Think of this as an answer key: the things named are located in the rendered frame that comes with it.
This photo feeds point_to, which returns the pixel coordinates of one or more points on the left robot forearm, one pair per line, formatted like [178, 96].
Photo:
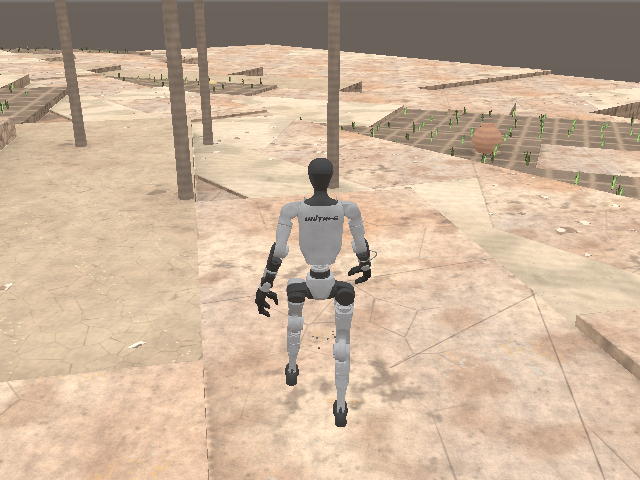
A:
[270, 272]

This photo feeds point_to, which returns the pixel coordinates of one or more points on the robot right upper arm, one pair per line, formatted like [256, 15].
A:
[352, 212]

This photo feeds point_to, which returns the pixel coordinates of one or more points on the robot left shin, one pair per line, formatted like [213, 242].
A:
[293, 346]

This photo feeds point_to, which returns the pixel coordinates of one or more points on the left robot hand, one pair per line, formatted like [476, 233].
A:
[261, 303]

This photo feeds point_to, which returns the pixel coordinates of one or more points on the right robot hand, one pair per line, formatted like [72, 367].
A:
[357, 269]

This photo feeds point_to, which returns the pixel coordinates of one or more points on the robot right shin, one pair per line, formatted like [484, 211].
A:
[342, 379]

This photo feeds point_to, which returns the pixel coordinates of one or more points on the right robot forearm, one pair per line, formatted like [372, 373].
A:
[364, 258]

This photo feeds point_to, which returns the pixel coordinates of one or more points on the robot shin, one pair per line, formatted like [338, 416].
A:
[342, 379]
[293, 346]

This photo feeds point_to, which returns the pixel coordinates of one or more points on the robot left upper arm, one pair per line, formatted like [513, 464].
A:
[288, 212]

